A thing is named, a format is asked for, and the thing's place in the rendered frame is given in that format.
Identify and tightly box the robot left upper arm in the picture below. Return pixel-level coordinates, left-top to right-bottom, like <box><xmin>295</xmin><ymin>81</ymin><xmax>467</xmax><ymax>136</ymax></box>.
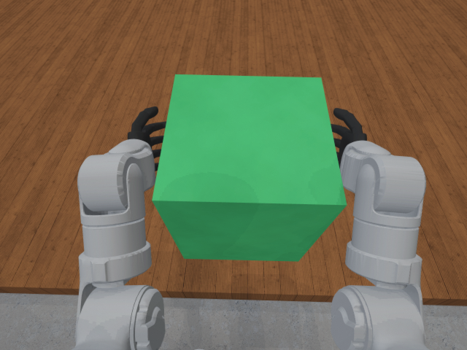
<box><xmin>72</xmin><ymin>285</ymin><xmax>166</xmax><ymax>350</ymax></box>

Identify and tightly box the right robot forearm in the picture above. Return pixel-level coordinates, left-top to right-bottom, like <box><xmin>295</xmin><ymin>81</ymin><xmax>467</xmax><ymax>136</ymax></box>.
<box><xmin>340</xmin><ymin>141</ymin><xmax>426</xmax><ymax>331</ymax></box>

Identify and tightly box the left robot forearm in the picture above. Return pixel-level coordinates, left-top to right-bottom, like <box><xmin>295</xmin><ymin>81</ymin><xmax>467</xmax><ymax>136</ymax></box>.
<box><xmin>75</xmin><ymin>139</ymin><xmax>156</xmax><ymax>342</ymax></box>

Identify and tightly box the right robot hand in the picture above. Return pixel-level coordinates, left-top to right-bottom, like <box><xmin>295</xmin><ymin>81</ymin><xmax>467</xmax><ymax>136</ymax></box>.
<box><xmin>331</xmin><ymin>108</ymin><xmax>367</xmax><ymax>168</ymax></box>

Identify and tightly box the robot right upper arm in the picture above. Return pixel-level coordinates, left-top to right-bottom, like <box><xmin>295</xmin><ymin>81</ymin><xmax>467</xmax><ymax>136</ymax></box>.
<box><xmin>331</xmin><ymin>285</ymin><xmax>430</xmax><ymax>350</ymax></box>

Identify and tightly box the left robot hand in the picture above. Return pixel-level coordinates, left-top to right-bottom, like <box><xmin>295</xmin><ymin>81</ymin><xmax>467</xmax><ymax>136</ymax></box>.
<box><xmin>128</xmin><ymin>106</ymin><xmax>166</xmax><ymax>171</ymax></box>

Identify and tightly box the carton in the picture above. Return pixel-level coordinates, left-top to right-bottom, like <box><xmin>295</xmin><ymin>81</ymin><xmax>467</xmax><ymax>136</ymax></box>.
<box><xmin>152</xmin><ymin>74</ymin><xmax>347</xmax><ymax>262</ymax></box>

